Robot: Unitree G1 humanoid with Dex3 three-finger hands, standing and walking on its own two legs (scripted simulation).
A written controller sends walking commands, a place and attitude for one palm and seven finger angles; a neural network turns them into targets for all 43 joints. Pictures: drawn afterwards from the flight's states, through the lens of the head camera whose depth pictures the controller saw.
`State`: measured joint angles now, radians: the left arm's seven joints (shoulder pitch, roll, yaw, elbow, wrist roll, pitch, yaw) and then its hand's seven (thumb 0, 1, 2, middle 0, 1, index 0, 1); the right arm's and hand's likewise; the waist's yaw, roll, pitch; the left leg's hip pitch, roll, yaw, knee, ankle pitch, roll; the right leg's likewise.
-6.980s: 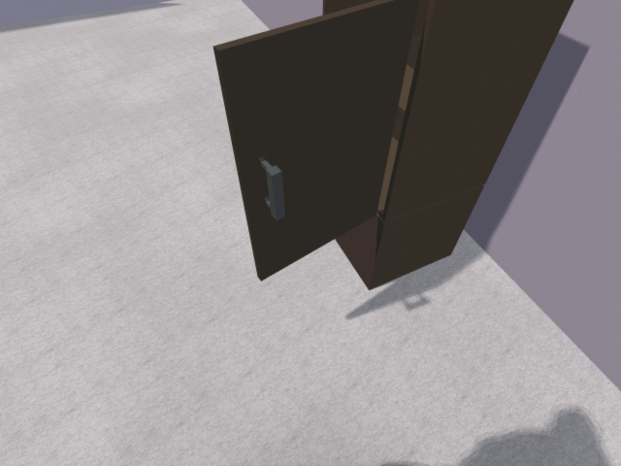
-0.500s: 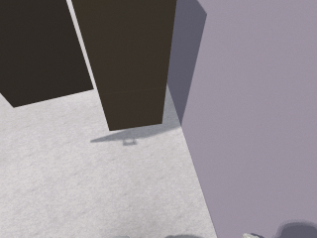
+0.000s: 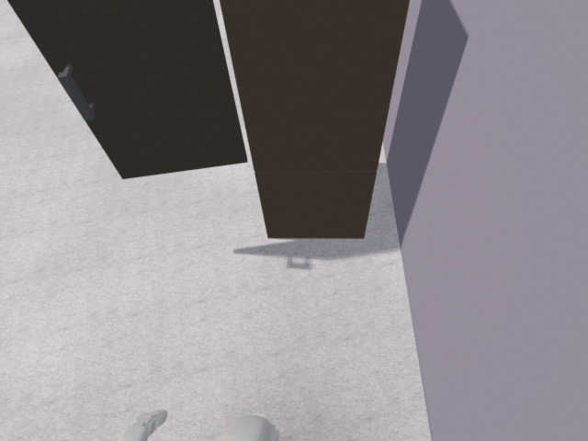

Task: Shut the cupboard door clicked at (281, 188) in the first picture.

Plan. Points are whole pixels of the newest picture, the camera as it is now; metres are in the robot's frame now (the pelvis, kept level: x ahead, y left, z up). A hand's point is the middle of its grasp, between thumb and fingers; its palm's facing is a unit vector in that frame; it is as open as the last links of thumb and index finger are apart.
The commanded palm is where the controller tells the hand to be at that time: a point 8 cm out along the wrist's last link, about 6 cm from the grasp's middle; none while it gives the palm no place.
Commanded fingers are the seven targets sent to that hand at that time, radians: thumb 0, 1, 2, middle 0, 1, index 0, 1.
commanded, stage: turn to face it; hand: left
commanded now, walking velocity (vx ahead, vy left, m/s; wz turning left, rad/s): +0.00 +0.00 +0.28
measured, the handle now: (79, 92) +0.84 +0.56 -0.01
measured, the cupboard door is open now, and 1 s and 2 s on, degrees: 100 100 100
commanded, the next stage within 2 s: take the last steps up to it in 0.10 s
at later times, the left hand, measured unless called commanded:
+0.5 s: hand out of the picture +0.03 +0.24 -0.16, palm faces +0.21 -0.96 -0.20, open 7.4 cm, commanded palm none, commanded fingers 0.00 0.90 0.90 -0.20 -0.30 -0.20 -0.30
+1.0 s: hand out of the picture +0.10 +0.21 -0.15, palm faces +0.32 -0.92 -0.20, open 7.3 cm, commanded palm none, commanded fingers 0.00 0.90 0.90 -0.20 -0.30 -0.20 -0.30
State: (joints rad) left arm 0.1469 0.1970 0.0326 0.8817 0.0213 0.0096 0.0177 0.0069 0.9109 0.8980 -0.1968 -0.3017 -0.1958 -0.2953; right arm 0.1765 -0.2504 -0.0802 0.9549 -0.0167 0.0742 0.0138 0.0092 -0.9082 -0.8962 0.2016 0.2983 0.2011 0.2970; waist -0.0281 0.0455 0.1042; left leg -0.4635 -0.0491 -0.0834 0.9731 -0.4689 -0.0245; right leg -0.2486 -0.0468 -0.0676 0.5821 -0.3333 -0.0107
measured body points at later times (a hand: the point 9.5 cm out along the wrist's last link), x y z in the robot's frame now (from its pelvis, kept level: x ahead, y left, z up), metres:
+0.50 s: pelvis +0.03 +0.03 +0.01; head +0.05 +0.05 +0.46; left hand +0.02 +0.29 -0.15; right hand +0.12 -0.19 -0.13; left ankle -0.01 +0.12 -0.73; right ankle +0.04 -0.11 -0.65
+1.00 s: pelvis +0.17 +0.05 +0.02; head +0.20 +0.05 +0.47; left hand +0.08 +0.26 -0.13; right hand +0.27 -0.18 -0.14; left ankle +0.19 +0.24 -0.66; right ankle +0.14 -0.08 -0.73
